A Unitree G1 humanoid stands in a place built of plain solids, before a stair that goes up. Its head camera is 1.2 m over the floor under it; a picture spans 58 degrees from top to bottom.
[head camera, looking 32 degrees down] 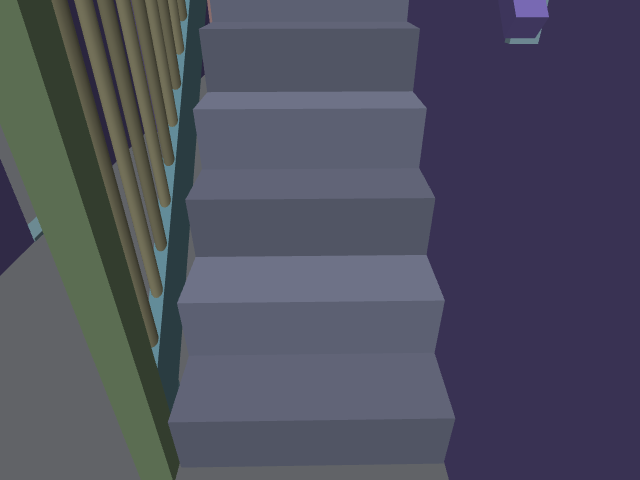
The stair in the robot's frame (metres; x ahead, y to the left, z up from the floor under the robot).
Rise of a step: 0.21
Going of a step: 0.23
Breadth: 0.75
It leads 1 degrees to the left of straight ahead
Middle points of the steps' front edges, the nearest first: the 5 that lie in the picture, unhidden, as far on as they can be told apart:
0.71 0.02 0.21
0.94 0.02 0.41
1.17 0.03 0.62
1.39 0.03 0.82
1.62 0.03 1.03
